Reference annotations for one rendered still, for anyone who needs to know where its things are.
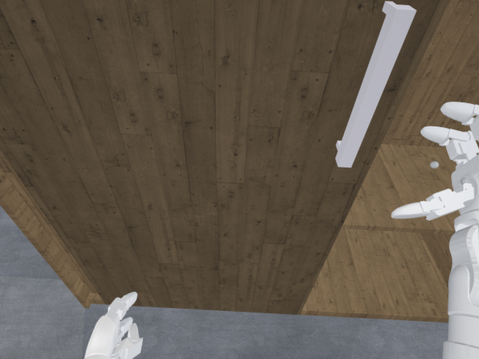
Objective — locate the right robot forearm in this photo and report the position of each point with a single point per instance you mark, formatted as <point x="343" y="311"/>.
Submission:
<point x="463" y="289"/>

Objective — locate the handle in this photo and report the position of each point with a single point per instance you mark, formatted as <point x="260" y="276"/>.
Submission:
<point x="390" y="40"/>

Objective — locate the robot right hand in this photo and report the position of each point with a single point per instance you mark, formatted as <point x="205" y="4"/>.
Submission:
<point x="462" y="149"/>

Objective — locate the robot left hand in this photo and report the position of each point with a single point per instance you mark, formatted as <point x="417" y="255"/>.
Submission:
<point x="108" y="331"/>

